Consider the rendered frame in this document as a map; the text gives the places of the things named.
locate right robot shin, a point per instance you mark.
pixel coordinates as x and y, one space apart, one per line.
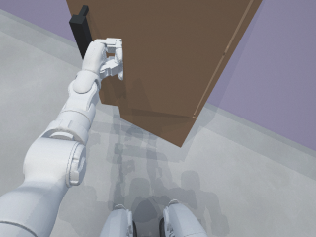
167 234

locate left robot upper arm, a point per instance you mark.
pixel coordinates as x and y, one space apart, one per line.
52 167

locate left robot thigh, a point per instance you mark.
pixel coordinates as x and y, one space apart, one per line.
118 224

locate robot left forearm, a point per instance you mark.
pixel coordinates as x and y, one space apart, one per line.
77 115

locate cupboard door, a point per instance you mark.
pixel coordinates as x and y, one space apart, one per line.
170 48

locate handle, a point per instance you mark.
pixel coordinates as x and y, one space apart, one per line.
80 30

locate left robot hand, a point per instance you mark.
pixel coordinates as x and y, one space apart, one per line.
96 61

